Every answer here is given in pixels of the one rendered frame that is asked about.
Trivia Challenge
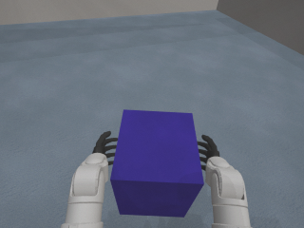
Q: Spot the carton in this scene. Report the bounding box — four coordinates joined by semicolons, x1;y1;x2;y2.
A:
110;109;204;218

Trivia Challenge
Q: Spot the robot right forearm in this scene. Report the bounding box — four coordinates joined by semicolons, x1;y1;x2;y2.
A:
205;156;253;228

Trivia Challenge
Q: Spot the robot left forearm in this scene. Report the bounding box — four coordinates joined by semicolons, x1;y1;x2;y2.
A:
60;153;109;228

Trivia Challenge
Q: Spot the left robot hand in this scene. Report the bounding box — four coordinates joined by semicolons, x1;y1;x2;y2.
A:
92;131;118;165

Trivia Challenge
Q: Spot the right robot hand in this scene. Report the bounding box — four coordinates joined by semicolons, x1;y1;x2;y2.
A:
197;135;220;171

